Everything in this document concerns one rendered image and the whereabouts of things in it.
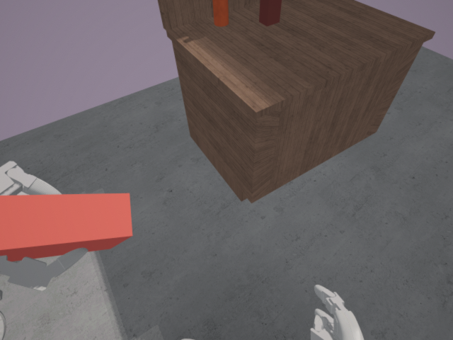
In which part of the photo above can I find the left robot hand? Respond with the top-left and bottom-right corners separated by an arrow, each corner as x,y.
0,161 -> 88,291

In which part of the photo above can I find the table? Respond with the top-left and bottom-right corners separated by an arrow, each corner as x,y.
158,0 -> 435,203

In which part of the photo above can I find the sponge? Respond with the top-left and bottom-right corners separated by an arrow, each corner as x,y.
0,193 -> 132,261

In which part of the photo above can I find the right robot hand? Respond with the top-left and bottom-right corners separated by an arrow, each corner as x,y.
311,285 -> 364,340

